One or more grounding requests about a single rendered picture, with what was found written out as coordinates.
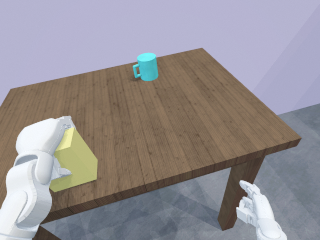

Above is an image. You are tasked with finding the right robot hand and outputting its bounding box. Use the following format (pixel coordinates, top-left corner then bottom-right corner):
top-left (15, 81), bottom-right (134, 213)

top-left (236, 180), bottom-right (275, 227)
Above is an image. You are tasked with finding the left robot hand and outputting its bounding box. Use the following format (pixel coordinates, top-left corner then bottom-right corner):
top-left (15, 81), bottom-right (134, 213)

top-left (15, 116), bottom-right (76, 180)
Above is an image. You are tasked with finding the table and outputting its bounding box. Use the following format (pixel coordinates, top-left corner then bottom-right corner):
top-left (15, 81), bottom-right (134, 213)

top-left (0, 48), bottom-right (302, 240)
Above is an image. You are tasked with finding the sponge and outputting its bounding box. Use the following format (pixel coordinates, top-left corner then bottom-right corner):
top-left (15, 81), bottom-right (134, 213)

top-left (49, 127), bottom-right (98, 192)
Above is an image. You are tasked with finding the right robot forearm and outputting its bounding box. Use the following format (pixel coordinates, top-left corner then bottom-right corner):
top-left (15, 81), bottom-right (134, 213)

top-left (255, 218), bottom-right (287, 240)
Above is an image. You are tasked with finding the left robot forearm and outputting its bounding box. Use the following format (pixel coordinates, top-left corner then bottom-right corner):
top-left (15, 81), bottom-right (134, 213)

top-left (0, 150), bottom-right (54, 240)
